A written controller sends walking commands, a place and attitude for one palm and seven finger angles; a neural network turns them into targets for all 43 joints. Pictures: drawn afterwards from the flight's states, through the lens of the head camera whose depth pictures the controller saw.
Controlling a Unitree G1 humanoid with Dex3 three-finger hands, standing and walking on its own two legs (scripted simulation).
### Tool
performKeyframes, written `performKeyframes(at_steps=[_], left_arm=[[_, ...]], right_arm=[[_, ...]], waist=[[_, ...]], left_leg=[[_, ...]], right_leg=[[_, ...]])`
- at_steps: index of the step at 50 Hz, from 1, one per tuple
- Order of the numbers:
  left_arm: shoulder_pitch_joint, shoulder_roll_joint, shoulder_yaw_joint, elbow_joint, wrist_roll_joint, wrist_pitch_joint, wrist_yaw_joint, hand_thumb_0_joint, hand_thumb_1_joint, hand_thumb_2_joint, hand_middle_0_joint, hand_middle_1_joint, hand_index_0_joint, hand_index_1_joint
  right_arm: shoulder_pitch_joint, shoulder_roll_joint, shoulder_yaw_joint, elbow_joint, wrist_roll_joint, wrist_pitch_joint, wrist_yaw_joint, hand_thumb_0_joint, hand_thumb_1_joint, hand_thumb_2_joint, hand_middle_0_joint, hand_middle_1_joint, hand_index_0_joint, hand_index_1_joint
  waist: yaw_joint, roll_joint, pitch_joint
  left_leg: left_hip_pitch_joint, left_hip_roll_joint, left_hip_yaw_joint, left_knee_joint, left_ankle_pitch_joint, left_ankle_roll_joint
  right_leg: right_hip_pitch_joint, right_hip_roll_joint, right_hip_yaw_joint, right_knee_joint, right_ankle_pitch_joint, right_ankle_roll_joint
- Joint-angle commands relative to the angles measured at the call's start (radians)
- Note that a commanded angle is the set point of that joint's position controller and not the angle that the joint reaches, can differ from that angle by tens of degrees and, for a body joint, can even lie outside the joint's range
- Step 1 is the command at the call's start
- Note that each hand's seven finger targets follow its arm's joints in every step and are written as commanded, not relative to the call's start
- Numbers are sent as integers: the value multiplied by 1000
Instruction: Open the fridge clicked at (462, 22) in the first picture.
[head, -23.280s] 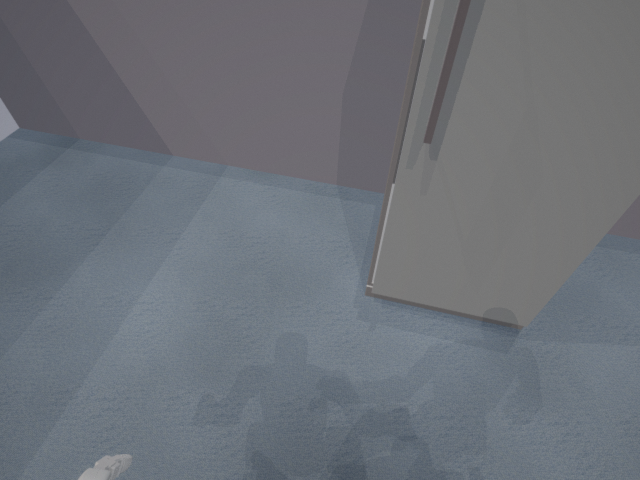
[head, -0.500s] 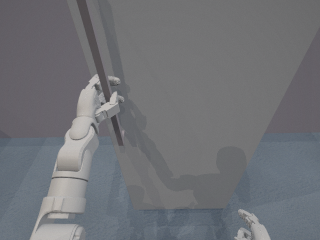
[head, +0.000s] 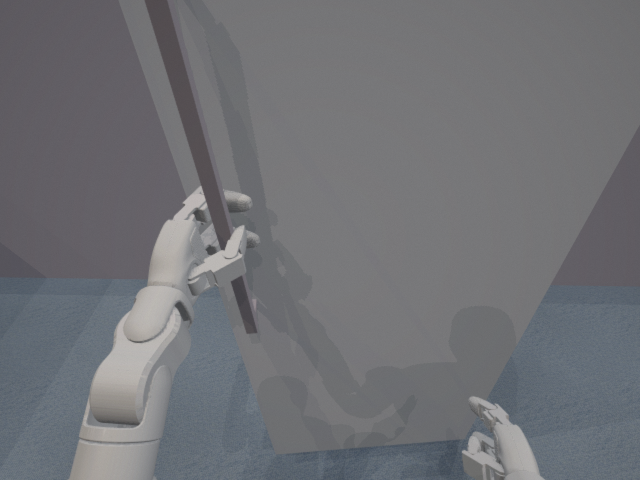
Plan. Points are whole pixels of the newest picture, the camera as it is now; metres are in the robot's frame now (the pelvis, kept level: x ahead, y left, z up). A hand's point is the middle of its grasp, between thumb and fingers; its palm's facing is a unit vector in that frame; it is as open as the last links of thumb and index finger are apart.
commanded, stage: walk backward, drawing the door open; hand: left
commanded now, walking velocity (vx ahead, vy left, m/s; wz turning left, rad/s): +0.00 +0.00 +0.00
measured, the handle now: (220, 199) +0.36 +0.14 +0.22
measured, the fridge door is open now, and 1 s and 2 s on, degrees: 7 31 54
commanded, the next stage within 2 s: stop walking and hold the door back in 1.96 s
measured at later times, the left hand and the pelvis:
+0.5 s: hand (243, 346) +0.20 +0.09 +0.17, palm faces -0.01 -0.97 -0.23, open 6.7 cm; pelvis -0.08 -0.01 +0.00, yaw -1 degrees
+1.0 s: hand (290, 464) +0.11 +0.03 +0.16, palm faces +0.06 -0.97 -0.26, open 7.1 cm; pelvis -0.15 -0.08 -0.01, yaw +13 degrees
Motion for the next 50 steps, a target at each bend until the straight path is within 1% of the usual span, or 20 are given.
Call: performKeyframes(at_steps=[1, 4, 5, 6, 7, 8, 9, 11, 16, 20, 22, 25, 32, 38, 40, 42, 44, 45, 48, 50], left_arm=[[-159, 110, 50, -335, 0, -83, -4, 0, 900, 900, -450, -1400, -450, -1400], [-87, 79, 22, -374, -10, -97, -13, 0, 900, 900, -450, -1400, -450, -1400], [-103, 128, 68, -405, -10, -102, -11, 0, 900, 900, -450, -1400, -450, -1400], [-299, 378, 150, -451, 93, -268, 49, 0, 900, 900, -450, -1400, -450, -1400], [-132, 232, 78, -340, 100, -327, 57, 0, 900, 900, -450, -1400, -450, -1400], [0, 184, 32, -316, 110, -343, 52, 0, 900, 900, -450, -1400, -450, -1400], [25, 177, 9, -329, 114, -361, 45, 0, 900, 900, -450, -1400, -450, -1400], [-2, 210, 18, -396, 118, -421, 47, 0, 900, 900, -450, -1400, -450, -1400], [85, 208, 12, -427, 124, -498, 72, 0, 900, 900, -450, -1400, -450, -1400], [96, 195, -1, -451, 135, -540, 80, 0, 900, 900, -450, -1400, -450, -1400], [113, 182, -20, -453, 137, -554, 79, 0, 900, 900, -450, -1400, -450, -1400], [95, 186, -21, -444, 143, -581, 81, 0, 900, 900, -450, -1400, -450, -1400], [49, 178, -48, -488, 148, -605, 93, 0, 900, 900, -450, -1400, -450, -1400], [26, 164, -61, -542, 151, -579, 89, 0, 900, 900, -450, -1400, -450, -1400], [25, 165, -55, -560, 157, -570, 86, 0, 900, 900, -450, -1400, -450, -1400], [15, 173, -58, -608, 167, -562, 97, 0, 900, 900, -450, -1400, -450, -1400], [-14, 167, -44, -599, 206, -555, 93, 0, 900, 900, -450, -1400, -450, -1400], [-2, 151, -51, -578, 215, -551, 84, 0, 900, 900, -450, -1400, -450, -1400], [-20, 118, -95, -594, 216, -561, 57, 0, 900, 900, -450, -1400, -450, -1400], [-52, 104, -114, -610, 203, -575, 56, 0, 900, 900, -450, -1400, -450, -1400]], right_arm=[[-162, -76, -25, -198, -2, -42, -3, 0, -900, -900, 200, 300, 200, 300], [-187, -67, -15, -210, -2, -42, 5, 0, -900, -900, 200, 300, 200, 300], [-186, -69, -13, -208, -4, -42, 3, 0, -900, -900, 200, 300, 200, 300], [-110, -86, -12, -238, -22, -26, -22, 0, -900, -900, 200, 300, 200, 300], [-123, -79, -28, -197, -37, -15, -20, 0, -900, -900, 200, 300, 200, 300], [-126, -79, -30, -206, -38, -3, -16, 0, -900, -900, 200, 300, 200, 300], [-123, -77, -28, -223, -38, 15, -14, 0, -900, -900, 200, 300, 200, 300], [-135, -66, -26, -229, -38, 33, -22, 0, -900, -900, 200, 300, 200, 300], [-105, -63, -35, -238, -36, 41, -20, 0, -900, -900, 200, 300, 200, 300], [-92, -45, -47, -247, -36, 21, -12, 0, -900, -900, 200, 300, 200, 300], [-89, -37, -46, -242, -34, 11, -14, 0, -900, -900, 200, 300, 200, 300], [-91, -32, -49, -229, -36, -11, -17, 0, -900, -900, 200, 300, 200, 300], [-102, -25, -59, -189, -34, -56, -26, 0, -900, -900, 200, 300, 200, 300], [-137, -19, -80, -166, -37, -94, -38, 0, -900, -900, 200, 300, 200, 300], [-146, -7, -89, -147, -36, -110, -39, 0, -900, -900, 200, 300, 200, 300], [-116, 14, -90, -106, -30, -126, -41, 0, -900, -900, 200, 300, 200, 300], [-101, 11, -91, -109, -46, -145, -41, 0, -900, -900, 200, 300, 200, 300], [-79, 9, -90, -104, -56, -149, -43, 0, -900, -900, 200, 300, 200, 300], [-80, 35, -72, -132, -67, -185, -54, 0, -900, -900, 200, 300, 200, 300], [-44, 32, -68, -132, -62, -222, -57, 0, -900, -900, 200, 300, 200, 300]], waist=[[24, -85, -250], [18, -103, -168], [20, -104, -175], [-36, -39, 16], [-31, -100, -62], [-28, -119, -88], [-28, -157, -114], [-28, -128, -154], [-48, -9, -222], [-59, -38, -219], [-63, -64, -211], [-68, -97, -149], [-83, -38, -82], [-71, -4, -100], [-62, -93, -103], [-74, -237, -135], [-54, -275, -116], [-64, -234, -130], [-64, -210, -82], [-74, -202, -81]], left_leg=[[143, -9, -14, 24, 586, 35], [103, -9, -16, 5, 458, 37], [104, -12, -15, 9, 463, 39], [67, 9, -16, 78, 464, 57], [79, 18, -28, 127, 551, 65], [80, 18, -7, 150, 570, 63], [48, 13, -11, 160, 510, 55], [25, 17, -24, 137, 423, 53], [162, 78, -71, 74, 720, 53], [151, 82, -62, 91, 738, 43], [117, 76, -68, 78, 669, 40], [42, 64, -77, 42, 479, 34], [-89, 71, -154, -85, 48, 37], [-315, 122, -283, -218, -170, 69], [-348, 79, -228, -109, -177, 56], [-152, -41, -19, 249, -88, -17], [-263, -43, 40, 662, -204, -19], [-269, -25, 49, 745, -203, -18], [-283, 25, 103, 568, -208, -15], [-217, 41, 110, 327, -192, -9]], right_leg=[[51, 3, -9, 22, 696, 1], [10, 6, -5, -4, 585, 2], [20, 4, 0, -4, 608, 5], [-172, -52, 82, -85, 606, 35], [-145, -72, 65, -63, 716, 29], [-119, -81, 58, -45, 838, 44], [-70, -88, 51, -24, 897, 50], [-43, -106, 55, -13, 842, 27], [-125, -46, 12, 38, 515, 43], [-146, -41, 12, 22, 516, 50], [-136, -49, 6, 14, 498, 50], [-176, -49, 11, -42, 311, 47], [-215, -35, 36, -70, -96, 30], [-45, 5, 45, 92, -135, 18], [-42, -47, 94, 11, -163, -7], [-253, -215, 129, -234, -311, -76], [-302, -317, 88, -257, -263, -127], [-285, -301, 12, -224, -201, -106], [-152, -258, -99, -141, 94, -131], [-95, -228, -135, -69, 261, -104]])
